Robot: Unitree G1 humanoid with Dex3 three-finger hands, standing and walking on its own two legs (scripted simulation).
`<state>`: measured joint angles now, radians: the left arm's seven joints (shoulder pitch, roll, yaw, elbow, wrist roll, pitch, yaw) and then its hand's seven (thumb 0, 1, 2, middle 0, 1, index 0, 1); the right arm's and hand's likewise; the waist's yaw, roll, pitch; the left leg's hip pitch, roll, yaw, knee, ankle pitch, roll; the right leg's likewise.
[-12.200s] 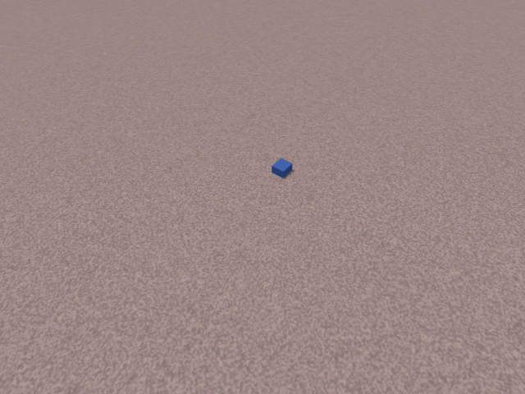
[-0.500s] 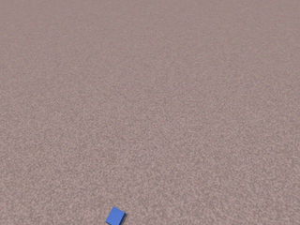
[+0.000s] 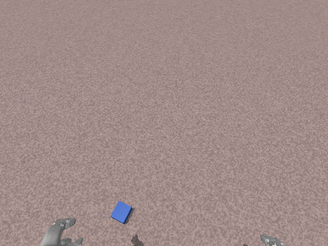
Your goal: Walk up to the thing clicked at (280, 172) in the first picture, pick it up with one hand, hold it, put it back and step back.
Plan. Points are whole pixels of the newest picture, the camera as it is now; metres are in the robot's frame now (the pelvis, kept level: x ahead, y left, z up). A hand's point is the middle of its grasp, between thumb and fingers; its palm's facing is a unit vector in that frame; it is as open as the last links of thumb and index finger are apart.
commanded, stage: rise first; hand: left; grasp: from above
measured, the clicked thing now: (121, 212) +0.36 +0.25 -0.74
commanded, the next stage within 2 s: none
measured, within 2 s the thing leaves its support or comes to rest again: neither
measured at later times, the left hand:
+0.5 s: hand out of the picture +0.13 +0.29 -0.26, palm faces -0.09 -0.75 -0.65, open 13.2 cm
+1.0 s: hand (96, 222) +0.27 +0.30 -0.46, palm faces +0.01 -0.38 -0.92, open 12.9 cm
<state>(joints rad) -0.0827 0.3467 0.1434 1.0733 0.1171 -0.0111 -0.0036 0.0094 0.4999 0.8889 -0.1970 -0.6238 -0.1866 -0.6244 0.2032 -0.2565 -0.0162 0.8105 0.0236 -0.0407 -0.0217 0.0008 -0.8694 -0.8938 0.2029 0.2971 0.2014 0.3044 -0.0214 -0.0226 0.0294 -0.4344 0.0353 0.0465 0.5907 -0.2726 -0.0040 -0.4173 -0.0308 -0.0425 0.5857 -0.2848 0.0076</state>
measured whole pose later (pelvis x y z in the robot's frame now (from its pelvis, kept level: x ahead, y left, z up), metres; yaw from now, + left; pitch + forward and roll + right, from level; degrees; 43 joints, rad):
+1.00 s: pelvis -0.08 -0.01 -0.30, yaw -3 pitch +34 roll -3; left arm -0.77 0.40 0.37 1.31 0.50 0.43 0.78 0.00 -0.33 0.87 -0.29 -0.83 -0.26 -0.86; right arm 0.00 -0.24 0.01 0.83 -0.14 -0.17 0.10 0.00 -0.90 -0.90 0.20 0.30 0.20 0.30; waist -0.10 -0.02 -0.17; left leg -1.94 0.08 -0.06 1.97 -0.63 -0.02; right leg -1.90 -0.02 -0.07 1.94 -0.64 -0.02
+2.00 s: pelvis -0.09 +0.00 -0.42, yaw -7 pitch +33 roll -5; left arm -1.02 0.64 0.52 1.57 0.60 0.39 0.69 0.00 -0.49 1.00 -0.12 -1.02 -0.10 -1.04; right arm 0.10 -0.32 0.01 0.89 -0.15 -0.23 0.31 0.00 -0.91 -0.90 0.20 0.30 0.20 0.30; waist -0.19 0.01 0.00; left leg -2.30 0.09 -0.10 2.36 -0.66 0.01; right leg -2.25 0.00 -0.08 2.30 -0.64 0.00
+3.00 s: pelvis -0.09 +0.00 -0.44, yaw -8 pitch +31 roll -7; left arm -1.07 0.71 0.54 1.67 0.63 0.37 0.72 0.00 -0.35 0.89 -0.30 -0.79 -0.25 -0.83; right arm 0.12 -0.33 0.07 0.91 -0.19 -0.28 0.38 0.00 -0.92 -0.91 0.20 0.30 0.20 0.30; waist -0.23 -0.01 0.06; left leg -2.33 0.08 -0.14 2.43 -0.66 0.01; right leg -2.26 0.00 -0.11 2.34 -0.63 0.00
